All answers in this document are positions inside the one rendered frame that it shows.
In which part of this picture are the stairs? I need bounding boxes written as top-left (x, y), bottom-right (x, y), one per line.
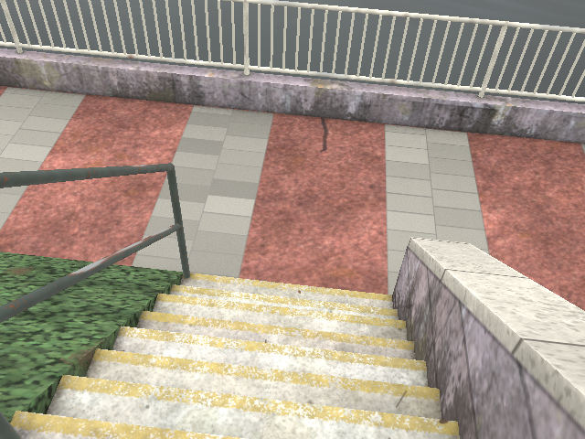
top-left (10, 273), bottom-right (460, 439)

